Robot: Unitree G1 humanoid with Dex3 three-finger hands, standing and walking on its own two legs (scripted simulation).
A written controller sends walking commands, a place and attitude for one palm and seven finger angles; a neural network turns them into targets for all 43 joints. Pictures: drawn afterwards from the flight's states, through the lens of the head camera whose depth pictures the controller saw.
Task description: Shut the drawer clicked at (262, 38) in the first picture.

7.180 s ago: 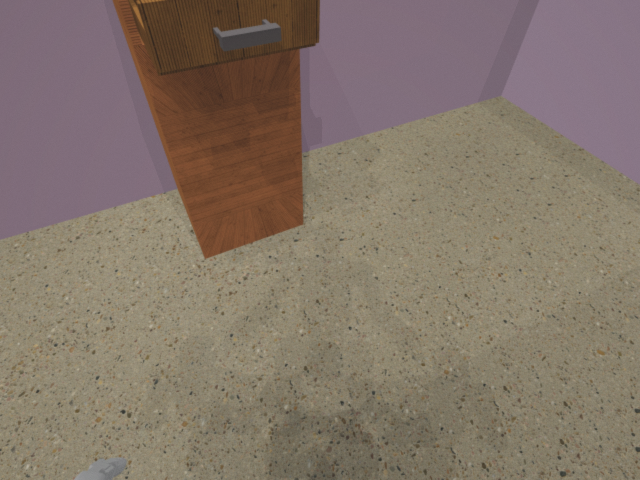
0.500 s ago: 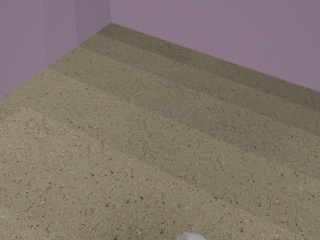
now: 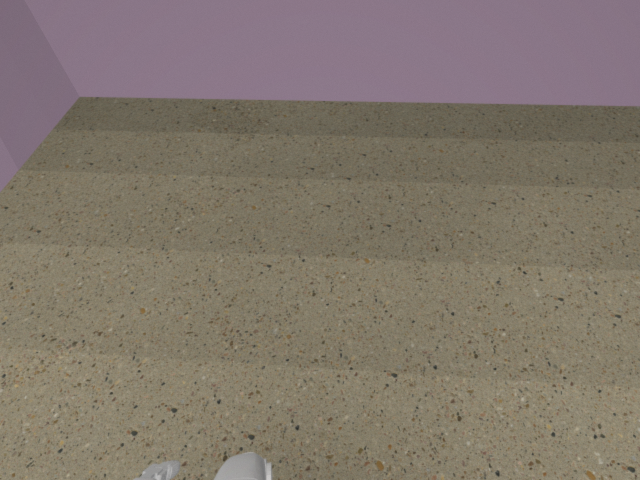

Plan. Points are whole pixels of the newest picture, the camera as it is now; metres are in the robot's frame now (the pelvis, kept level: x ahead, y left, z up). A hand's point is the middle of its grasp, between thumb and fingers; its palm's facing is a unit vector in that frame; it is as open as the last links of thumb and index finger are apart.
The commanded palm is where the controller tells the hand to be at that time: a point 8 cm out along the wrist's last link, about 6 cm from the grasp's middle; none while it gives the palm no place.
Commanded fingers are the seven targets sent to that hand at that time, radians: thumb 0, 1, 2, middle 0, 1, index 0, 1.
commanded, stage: turn to face it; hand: left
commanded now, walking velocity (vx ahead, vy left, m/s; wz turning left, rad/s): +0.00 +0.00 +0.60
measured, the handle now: out of the picture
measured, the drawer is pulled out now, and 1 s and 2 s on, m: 0.17 0.17 0.17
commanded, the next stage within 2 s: none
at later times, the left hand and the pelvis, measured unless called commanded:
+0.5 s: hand out of the picture +0.09 +0.24 -0.17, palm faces +0.18 -0.96 -0.23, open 7.4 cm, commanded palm none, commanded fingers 0.00 0.90 0.90 -0.20 -0.30 -0.20 -0.30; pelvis +0.05 +0.03 +0.00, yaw +9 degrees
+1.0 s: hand out of the picture +0.00 +0.16 -0.15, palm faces +0.49 -0.83 -0.25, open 7.4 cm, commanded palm none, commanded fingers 0.00 0.90 0.90 -0.20 -0.30 -0.20 -0.30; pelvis +0.05 -0.03 +0.00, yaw +30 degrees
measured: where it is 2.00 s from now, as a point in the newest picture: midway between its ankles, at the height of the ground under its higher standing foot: outside the picture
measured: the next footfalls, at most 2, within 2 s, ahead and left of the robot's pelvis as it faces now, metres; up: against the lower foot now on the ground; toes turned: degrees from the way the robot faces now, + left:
left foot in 0.20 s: +0.14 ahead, +0.14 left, +0.00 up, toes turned +8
right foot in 0.66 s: +0.12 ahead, -0.12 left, +0.00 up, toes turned +14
